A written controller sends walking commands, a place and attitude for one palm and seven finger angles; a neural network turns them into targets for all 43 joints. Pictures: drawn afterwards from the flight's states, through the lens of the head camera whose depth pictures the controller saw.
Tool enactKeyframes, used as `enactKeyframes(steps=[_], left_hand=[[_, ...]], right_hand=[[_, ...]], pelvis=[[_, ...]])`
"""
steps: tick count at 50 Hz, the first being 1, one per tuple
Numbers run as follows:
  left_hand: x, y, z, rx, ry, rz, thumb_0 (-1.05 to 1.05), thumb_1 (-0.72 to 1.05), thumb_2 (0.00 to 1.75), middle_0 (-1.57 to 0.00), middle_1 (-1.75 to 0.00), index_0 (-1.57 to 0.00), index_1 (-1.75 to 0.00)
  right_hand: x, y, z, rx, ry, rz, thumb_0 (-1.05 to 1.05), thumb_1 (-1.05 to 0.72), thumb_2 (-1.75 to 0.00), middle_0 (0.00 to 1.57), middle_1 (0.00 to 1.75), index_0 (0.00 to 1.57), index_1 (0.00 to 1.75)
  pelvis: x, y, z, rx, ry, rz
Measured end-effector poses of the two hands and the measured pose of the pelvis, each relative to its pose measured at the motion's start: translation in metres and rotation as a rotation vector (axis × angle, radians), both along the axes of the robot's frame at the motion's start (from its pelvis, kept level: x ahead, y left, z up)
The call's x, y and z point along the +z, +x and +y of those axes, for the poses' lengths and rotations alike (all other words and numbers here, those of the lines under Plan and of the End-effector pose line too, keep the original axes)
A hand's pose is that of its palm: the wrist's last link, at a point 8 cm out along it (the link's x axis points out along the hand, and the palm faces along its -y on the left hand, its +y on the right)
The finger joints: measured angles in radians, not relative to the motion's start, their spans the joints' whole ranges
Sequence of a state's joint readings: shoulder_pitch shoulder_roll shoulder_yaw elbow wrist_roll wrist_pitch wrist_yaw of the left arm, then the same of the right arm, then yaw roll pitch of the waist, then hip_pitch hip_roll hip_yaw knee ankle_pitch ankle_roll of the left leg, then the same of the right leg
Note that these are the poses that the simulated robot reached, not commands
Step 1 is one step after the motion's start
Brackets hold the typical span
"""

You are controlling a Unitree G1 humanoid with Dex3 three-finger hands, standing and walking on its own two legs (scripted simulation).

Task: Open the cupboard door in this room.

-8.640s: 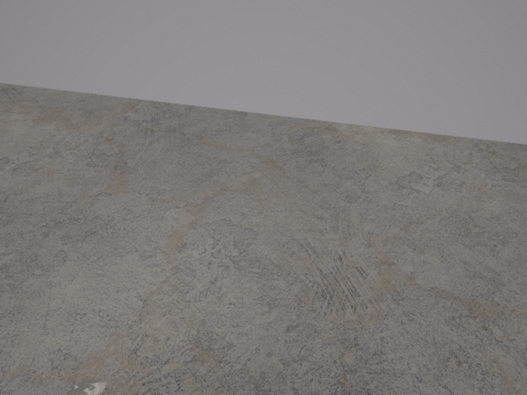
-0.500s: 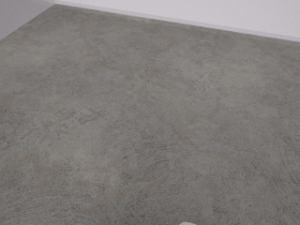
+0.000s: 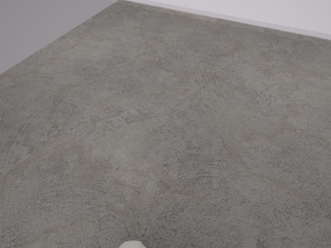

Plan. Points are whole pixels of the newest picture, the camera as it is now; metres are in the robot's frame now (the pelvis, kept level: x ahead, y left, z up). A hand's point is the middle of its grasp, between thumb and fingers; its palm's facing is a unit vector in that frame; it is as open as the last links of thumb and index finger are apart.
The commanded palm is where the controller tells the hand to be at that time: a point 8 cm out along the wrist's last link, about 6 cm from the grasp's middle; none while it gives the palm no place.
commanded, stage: turn or walk to find it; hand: left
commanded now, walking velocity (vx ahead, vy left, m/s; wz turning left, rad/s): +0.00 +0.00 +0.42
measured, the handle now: out of the picture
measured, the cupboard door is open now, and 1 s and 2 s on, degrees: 0 0 0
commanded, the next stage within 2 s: stand and wait in 1.58 s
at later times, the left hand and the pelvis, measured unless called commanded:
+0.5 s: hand out of the picture +0.05 +0.25 -0.15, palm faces +0.20 -0.95 -0.25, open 7.3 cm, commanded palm none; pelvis -0.01 +0.03 +0.00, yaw +10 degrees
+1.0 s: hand out of the picture -0.08 +0.21 -0.17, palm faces +0.44 -0.86 -0.24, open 7.3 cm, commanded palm none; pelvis -0.03 +0.01 -0.01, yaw +25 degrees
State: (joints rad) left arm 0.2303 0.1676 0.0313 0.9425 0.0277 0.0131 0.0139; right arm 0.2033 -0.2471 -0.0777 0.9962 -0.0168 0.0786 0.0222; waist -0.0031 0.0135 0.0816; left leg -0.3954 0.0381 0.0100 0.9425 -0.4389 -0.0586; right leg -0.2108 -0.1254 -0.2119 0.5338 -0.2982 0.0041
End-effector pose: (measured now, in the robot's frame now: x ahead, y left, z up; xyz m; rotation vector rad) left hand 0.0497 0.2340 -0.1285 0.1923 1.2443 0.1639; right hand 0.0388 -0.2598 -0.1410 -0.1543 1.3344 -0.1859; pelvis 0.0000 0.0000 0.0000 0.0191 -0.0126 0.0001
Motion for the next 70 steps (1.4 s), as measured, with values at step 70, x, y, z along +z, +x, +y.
enactKeyframes(steps=[70], left_hand=[[0.008, -0.173, 0.036, 0.577, 0.046, -0.069, 0.01, 0.91, 0.90, -0.20, -0.30, -0.20, -0.30]], right_hand=[[0.011, 0.091, 0.104, 0.611, 0.051, -0.131, 0.01, -0.91, -0.90, 0.20, 0.30, 0.21, 0.30]], pelvis=[[0.002, -0.057, 0.008, 0.575, -0.022, -0.014]])
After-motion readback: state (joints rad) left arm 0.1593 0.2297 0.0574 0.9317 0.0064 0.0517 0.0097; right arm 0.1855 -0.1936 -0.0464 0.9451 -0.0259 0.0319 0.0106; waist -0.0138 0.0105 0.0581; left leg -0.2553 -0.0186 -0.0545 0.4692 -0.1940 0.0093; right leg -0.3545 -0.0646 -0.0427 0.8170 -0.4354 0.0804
